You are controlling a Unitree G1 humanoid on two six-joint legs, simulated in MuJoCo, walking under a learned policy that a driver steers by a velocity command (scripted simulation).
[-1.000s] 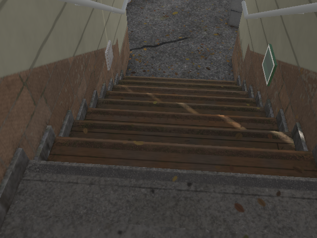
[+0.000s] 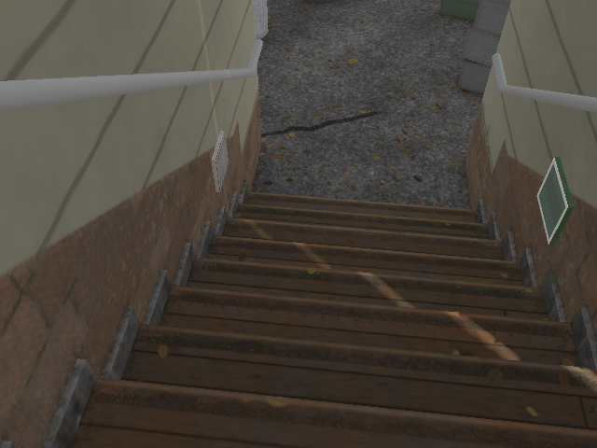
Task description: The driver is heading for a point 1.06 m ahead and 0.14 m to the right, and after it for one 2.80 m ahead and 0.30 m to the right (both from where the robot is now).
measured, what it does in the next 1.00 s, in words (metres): goes down: left foot, then right foot 0.18 m lower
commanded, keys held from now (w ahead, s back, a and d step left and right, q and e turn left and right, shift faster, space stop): w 0.74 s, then no key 0.26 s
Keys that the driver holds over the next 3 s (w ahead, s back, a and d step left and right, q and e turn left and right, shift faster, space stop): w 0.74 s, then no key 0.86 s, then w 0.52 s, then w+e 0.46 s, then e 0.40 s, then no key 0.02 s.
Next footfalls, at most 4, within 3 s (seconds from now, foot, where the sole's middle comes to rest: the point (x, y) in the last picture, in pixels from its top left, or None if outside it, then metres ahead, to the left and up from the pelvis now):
0.26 left None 0.28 0.10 -0.78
0.98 right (351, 446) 0.58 -0.09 -0.96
1.46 left None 0.57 0.11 -0.96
2.34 left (273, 368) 0.89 0.13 -1.13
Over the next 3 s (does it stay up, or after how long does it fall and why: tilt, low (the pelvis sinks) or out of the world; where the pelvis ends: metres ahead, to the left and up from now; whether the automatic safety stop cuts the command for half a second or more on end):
stays up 1.03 -0.04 -0.56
